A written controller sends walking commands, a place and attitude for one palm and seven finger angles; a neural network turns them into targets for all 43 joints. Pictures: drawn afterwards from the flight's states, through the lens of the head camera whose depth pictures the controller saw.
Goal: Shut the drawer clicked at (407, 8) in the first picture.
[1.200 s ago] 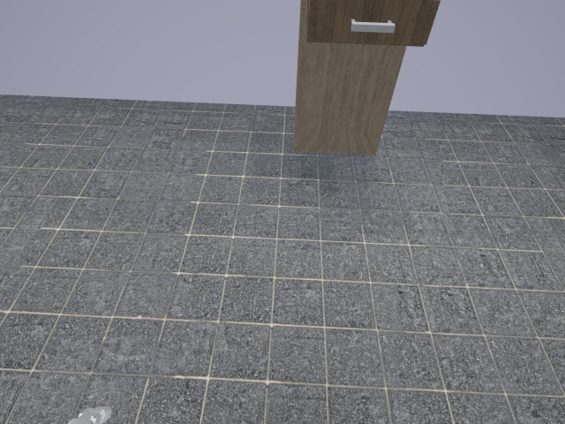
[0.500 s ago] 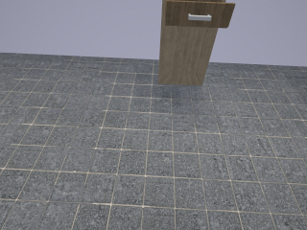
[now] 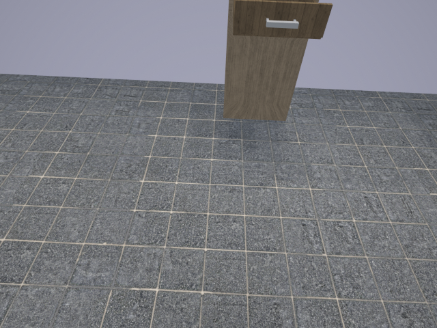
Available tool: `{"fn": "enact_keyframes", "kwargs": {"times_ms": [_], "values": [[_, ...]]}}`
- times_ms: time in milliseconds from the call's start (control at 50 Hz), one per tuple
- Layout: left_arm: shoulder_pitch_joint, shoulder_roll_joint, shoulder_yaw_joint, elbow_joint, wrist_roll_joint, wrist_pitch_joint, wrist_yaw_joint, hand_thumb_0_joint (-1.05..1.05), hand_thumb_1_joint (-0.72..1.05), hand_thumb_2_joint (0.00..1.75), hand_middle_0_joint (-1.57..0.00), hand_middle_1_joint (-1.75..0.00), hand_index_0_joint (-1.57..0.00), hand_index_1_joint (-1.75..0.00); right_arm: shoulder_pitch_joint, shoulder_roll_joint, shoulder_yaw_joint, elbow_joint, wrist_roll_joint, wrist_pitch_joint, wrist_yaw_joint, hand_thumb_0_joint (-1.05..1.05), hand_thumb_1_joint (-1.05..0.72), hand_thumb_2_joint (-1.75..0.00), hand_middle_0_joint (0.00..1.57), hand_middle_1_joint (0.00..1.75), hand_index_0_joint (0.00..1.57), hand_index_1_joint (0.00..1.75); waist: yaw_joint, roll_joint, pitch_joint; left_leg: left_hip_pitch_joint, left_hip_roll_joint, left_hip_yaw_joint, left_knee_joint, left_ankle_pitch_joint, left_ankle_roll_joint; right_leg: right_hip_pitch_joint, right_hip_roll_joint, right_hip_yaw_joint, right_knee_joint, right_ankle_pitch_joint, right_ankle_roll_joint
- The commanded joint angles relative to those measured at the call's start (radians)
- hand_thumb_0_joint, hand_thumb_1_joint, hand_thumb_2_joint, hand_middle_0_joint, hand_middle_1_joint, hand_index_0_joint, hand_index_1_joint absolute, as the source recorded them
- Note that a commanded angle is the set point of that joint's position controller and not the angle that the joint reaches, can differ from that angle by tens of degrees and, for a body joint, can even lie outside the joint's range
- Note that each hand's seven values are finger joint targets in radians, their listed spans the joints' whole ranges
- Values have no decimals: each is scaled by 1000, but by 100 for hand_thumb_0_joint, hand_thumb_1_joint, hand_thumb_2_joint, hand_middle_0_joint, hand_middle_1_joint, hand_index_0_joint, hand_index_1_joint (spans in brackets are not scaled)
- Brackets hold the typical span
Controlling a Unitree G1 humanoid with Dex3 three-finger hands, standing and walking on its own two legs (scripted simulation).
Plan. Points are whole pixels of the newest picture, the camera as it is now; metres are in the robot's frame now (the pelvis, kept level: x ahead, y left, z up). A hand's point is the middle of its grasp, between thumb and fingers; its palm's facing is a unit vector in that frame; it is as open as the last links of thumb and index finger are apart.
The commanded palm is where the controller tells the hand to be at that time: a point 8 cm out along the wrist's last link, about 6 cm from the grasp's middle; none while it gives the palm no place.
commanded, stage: look at it before walking up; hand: left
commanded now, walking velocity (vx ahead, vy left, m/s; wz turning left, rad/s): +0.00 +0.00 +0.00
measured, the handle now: (281, 22) +1.31 -0.21 +0.03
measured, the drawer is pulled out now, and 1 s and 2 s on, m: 0.29 0.29 0.29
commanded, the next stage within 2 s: walk to a spot facing it in 0.44 s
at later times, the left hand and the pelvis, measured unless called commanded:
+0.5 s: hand out of the picture +0.08 +0.25 -0.16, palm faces -0.02 -0.94 -0.34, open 7.4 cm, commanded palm none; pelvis +0.01 +0.00 +0.00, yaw +0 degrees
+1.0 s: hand out of the picture +0.09 +0.14 -0.18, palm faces -0.11 -0.97 -0.21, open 7.3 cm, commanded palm none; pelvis +0.08 -0.04 -0.02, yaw -12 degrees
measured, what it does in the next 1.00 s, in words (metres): lifts its left foot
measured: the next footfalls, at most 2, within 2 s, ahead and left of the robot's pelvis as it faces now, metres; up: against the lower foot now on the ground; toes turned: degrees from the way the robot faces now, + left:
left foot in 1.34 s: +0.39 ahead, +0.04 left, +0.00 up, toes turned -17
right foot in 1.88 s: +0.45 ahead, -0.29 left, +0.00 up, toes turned -47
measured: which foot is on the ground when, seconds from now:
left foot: down 0.00-0.88, up 0.90-1.00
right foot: down 0.00-1.00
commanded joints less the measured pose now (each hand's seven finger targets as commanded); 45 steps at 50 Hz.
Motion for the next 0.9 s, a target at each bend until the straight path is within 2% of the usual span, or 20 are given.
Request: {"fn": "enact_keyframes", "kwargs": {"times_ms": [0, 160, 240, 360, 520, 560, 580, 620, 640, 680, 700, 720, 740, 760, 780, 800, 820, 840, 860, 880], "values": [[-38, 202, 39, -63, 4, -25, 11, 0, 90, 90, -20, -30, -20, -30, -49, -209, -37, -60, -1, -23, -14, 0, -90, -90, 20, 30, 20, 30, 5, 17, -72, 27, 115, -98, -56, 158, 35, 9, -114, 101, -57, 156, -35], [-34, 201, 39, -58, 4, -23, 11, 0, 90, 90, -20, -30, -20, -30, -55, -214, -37, -59, -1, -24, -15, 0, -90, -90, 20, 30, 20, 30, 6, 36, -66, 41, 119, -95, -67, 167, 35, 8, -112, 96, -62, 158, -32], [-34, 202, 39, -56, 5, -24, 11, 0, 90, 90, -20, -30, -20, -30, -51, -214, -37, -58, -1, -23, -15, 0, -90, -90, 20, 30, 20, 30, 5, 17, -65, 40, 119, -98, -73, 152, 35, 6, -111, 99, -67, 146, -32], [-33, 206, 40, -56, 4, -27, 12, 0, 90, 90, -20, -30, -20, -30, -52, -215, -37, -57, 0, -24, -15, 0, -90, -90, 20, 30, 20, 30, 6, 17, -80, 56, 119, -93, -64, 204, 33, 24, -116, 97, -63, 206, -34], [-35, 206, 40, -56, 5, -27, 12, 0, 90, 90, -20, -30, -20, -30, -54, -214, -36, -58, 1, -23, -16, 0, -90, -90, 20, 30, 20, 30, 6, 9, -65, 53, 119, -93, -72, 182, 31, 20, -115, 100, -73, 190, -33], [20, 110, 23, -35, 4, -8, 13, 0, 90, 90, -20, -30, -20, -30, -1, -116, -15, -36, -8, -10, -14, 0, -90, -90, 20, 30, 20, 30, 5, 7, -74, 67, 118, -55, -44, 90, 14, -2, -102, 105, -59, 102, -25], [44, 90, 22, -35, 7, 3, 11, 0, 90, 90, -20, -30, -20, -30, 27, -96, -15, -37, -10, -2, -13, 0, -90, -90, 20, 30, 20, 30, 5, 14, -54, 57, 117, -41, -31, -18, 13, -37, -92, 119, -54, -12, -29], [58, 94, 33, -60, 14, 19, -2, 0, 90, 90, -20, -30, -20, -30, 42, -107, -28, -54, -15, 9, -12, 0, -90, -90, 20, 30, 20, 30, 6, 10, 43, -14, 121, -43, -38, -238, 22, -132, -63, 149, -51, -229, -40], [66, 95, 40, -75, 16, 22, -8, 0, 90, 90, -20, -30, -20, -30, 51, -119, -35, -66, -16, 10, -12, 0, -90, -90, 20, 30, 20, 30, 4, 18, 75, -33, 129, -53, -44, -307, 30, -175, -45, 160, -32, -281, -47], [84, 87, 52, -111, 17, 21, -18, 0, 90, 90, -20, -30, -20, -30, 86, -144, -53, -90, -15, 7, -13, 0, -90, -90, 20, 30, 20, 30, -4, 70, 87, -15, 182, -109, -71, -410, 64, -257, -3, 133, 71, -320, -48], [92, 64, 56, -128, 17, 17, -23, 0, 90, 90, -20, -30, -20, -30, 103, -160, -64, -97, -14, 2, -15, 0, -90, -90, 20, 30, 20, 30, -10, 127, 94, 10, 235, -163, -109, -447, 94, -311, 29, 83, 171, -296, -40], [100, 36, 59, -141, 15, 11, -28, 0, 90, 90, -20, -30, -20, -30, 116, -179, -76, -104, -12, -5, -17, 0, -90, -90, 20, 30, 20, 30, -9, 193, 76, 37, 311, -212, -139, -413, 134, -334, 45, 8, 300, -228, -29], [70, 18, 62, -161, 17, 6, -32, 0, 90, 90, -20, -30, -20, -30, 136, -173, -83, -108, -12, -14, -17, 0, -90, -90, 20, 30, 20, 30, -23, 206, 70, 75, 360, -216, -148, -307, 168, -380, 13, -32, 381, -253, -17], [46, 11, 66, -179, 17, -1, -36, 0, 90, 90, -20, -30, -20, -30, 152, -157, -83, -110, -14, -21, -17, 0, -90, -90, 20, 30, 20, 30, -31, 183, 68, 87, 375, -188, -124, -180, 182, -387, -22, -32, 387, -291, -14], [43, 0, 69, -185, 17, -6, -41, 0, 90, 90, -20, -30, -20, -30, 154, -145, -82, -109, -16, -25, -18, 0, -90, -90, 20, 30, 20, 30, -23, 154, 59, 77, 372, -143, -83, -71, 174, -354, -35, -46, 359, -293, -14], [94, -21, 71, -171, 17, -11, -44, 0, 90, 90, -20, -30, -20, -30, 131, -138, -81, -113, -18, -26, -20, 0, -90, -90, 20, 30, 20, 30, 5, 152, 45, 47, 348, -70, -12, 11, 147, -268, -34, -73, 297, -250, -16], [189, -31, 75, -140, 20, -15, -46, 0, 90, 90, -20, -30, -20, -30, 104, -126, -79, -119, -18, -26, -20, 0, -90, -90, 20, 30, 20, 30, 49, 127, 7, -19, 293, 25, 122, 35, 102, -115, -11, -110, 187, -155, -23], [333, 14, 89, -92, 22, -27, -40, 0, 90, 90, -20, -30, -20, -30, 82, -91, -73, -134, -12, -27, -16, 0, -90, -90, 20, 30, 20, 30, 114, -19, -37, -171, 206, 129, 403, 26, 44, 108, -36, -23, 40, -76, -52], [469, 151, 119, -60, 27, -44, -17, 0, 90, 90, -20, -30, -20, -30, 49, 4, -50, -194, -1, -33, -4, 0, -90, -90, 20, 30, 20, 30, 151, -405, -46, -553, 45, 201, 754, -354, -29, 302, -343, 519, -129, -8, -175], [512, 141, 114, -52, 2, -47, 4, 0, 90, 90, -20, -30, -20, -30, -37, -40, -54, -231, -8, -39, -8, 0, -90, -90, 20, 30, 20, 30, 165, -297, -20, -624, 69, 41, 828, -369, -15, 270, -378, 630, -165, 109, -219]]}}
